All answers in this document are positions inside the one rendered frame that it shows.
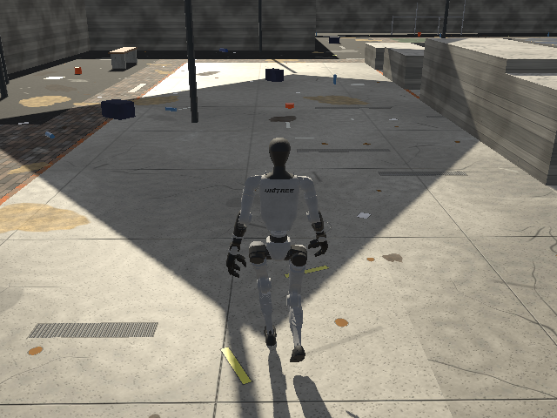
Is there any right robot forearm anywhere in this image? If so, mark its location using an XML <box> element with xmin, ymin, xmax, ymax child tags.
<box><xmin>312</xmin><ymin>210</ymin><xmax>327</xmax><ymax>242</ymax></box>

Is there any robot left hand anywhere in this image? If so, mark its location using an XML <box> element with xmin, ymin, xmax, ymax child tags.
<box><xmin>226</xmin><ymin>253</ymin><xmax>246</xmax><ymax>278</ymax></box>

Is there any robot right upper arm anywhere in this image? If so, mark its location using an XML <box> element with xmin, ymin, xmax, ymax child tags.
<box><xmin>298</xmin><ymin>176</ymin><xmax>320</xmax><ymax>223</ymax></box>

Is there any left robot shin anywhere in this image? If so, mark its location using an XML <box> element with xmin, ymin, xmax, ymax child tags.
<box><xmin>257</xmin><ymin>279</ymin><xmax>273</xmax><ymax>334</ymax></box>

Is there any robot left upper arm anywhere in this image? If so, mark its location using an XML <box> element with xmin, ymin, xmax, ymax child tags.
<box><xmin>238</xmin><ymin>175</ymin><xmax>261</xmax><ymax>225</ymax></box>

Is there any left robot foot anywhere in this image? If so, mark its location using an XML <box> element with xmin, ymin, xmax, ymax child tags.
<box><xmin>264</xmin><ymin>325</ymin><xmax>277</xmax><ymax>346</ymax></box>

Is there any robot right hand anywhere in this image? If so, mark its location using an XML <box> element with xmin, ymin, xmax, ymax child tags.
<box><xmin>308</xmin><ymin>239</ymin><xmax>328</xmax><ymax>257</ymax></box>

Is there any left robot forearm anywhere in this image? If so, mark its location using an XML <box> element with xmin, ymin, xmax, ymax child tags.
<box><xmin>228</xmin><ymin>211</ymin><xmax>247</xmax><ymax>255</ymax></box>

